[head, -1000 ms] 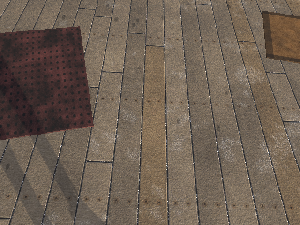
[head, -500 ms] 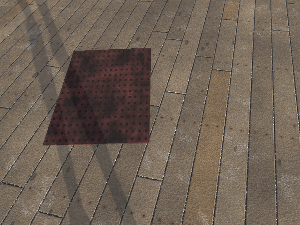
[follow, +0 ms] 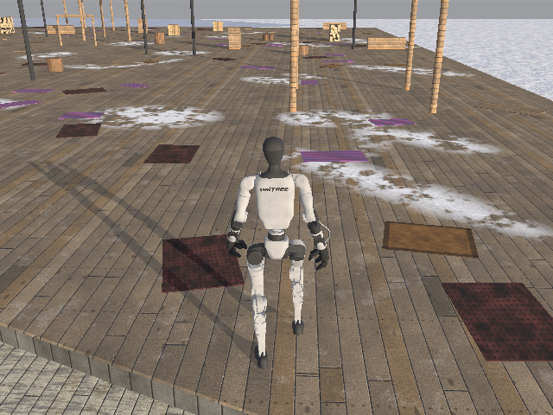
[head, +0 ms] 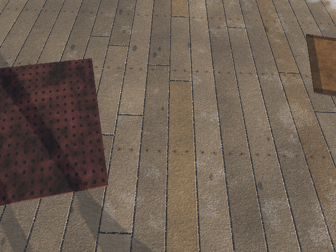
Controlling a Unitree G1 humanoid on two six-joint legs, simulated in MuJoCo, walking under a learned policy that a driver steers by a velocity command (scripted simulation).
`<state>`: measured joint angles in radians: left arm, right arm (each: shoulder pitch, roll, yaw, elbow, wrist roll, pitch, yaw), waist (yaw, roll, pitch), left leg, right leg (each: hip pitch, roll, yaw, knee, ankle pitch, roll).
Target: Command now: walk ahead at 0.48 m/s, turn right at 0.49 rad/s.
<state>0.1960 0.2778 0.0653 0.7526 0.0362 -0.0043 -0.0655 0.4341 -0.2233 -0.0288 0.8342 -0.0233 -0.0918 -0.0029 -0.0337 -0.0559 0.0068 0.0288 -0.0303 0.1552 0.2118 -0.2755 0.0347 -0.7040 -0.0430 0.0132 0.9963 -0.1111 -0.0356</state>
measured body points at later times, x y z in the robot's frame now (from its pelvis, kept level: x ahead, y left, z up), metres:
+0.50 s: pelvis +0.28 -0.07 +0.00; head +0.31 -0.09 +0.45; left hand +0.38 +0.20 -0.12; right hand +0.37 -0.35 -0.11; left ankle +0.45 +0.07 -0.67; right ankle +0.23 -0.09 -0.74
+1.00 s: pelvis +0.58 -0.09 +0.00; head +0.61 -0.08 +0.45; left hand +0.75 +0.15 -0.12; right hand +0.57 -0.37 -0.13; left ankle +0.58 -0.04 -0.74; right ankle +0.63 -0.26 -0.67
